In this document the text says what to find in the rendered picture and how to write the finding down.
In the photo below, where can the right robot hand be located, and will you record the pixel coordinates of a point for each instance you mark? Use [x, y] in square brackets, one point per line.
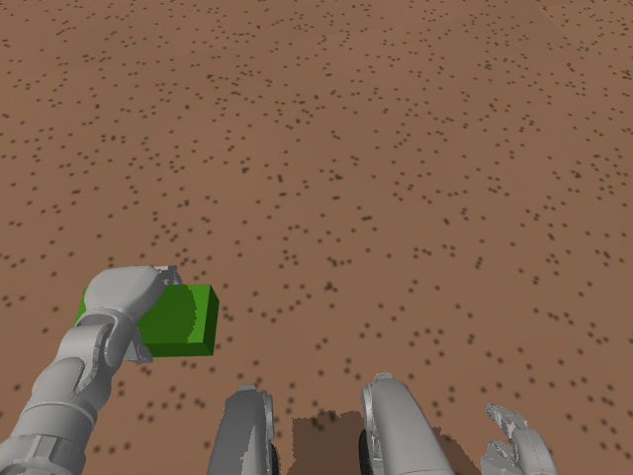
[529, 454]

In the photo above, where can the carton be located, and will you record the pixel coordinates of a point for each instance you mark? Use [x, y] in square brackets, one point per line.
[183, 321]

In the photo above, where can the left robot arm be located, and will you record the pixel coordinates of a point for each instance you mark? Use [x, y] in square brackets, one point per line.
[52, 432]

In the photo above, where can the left robot hand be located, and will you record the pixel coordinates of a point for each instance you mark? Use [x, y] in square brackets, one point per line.
[131, 290]

